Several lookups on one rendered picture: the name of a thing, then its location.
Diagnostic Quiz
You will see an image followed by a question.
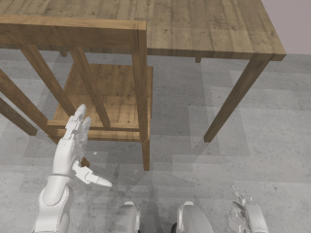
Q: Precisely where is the robot right hand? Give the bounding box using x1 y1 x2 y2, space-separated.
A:
228 185 269 233

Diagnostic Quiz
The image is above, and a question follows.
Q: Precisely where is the robot left forearm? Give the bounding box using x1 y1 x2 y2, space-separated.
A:
30 174 76 233

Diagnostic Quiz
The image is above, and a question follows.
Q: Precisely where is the table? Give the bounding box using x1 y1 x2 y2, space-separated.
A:
0 0 287 143

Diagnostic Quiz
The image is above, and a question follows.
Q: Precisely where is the robot right thigh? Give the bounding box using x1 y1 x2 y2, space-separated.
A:
177 205 214 233

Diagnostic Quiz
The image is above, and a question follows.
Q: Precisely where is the robot right shin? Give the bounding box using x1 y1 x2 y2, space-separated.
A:
176 201 193 233

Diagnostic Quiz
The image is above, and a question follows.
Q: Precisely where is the robot left hand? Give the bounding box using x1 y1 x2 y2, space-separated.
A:
52 104 113 188

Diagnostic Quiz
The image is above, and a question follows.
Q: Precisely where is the chair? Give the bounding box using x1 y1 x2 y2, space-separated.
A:
0 14 154 171

